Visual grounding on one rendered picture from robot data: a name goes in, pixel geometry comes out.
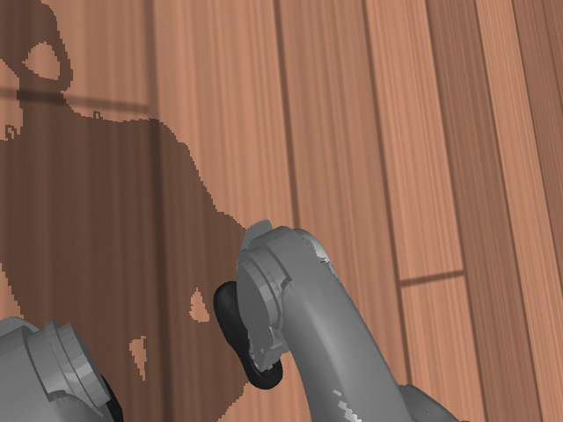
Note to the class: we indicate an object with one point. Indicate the right robot hand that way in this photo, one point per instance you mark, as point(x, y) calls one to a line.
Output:
point(424, 408)

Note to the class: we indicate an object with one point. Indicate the left robot foot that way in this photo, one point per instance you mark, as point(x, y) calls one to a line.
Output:
point(113, 405)

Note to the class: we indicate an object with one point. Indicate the right robot foot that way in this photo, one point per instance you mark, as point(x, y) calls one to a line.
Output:
point(227, 313)

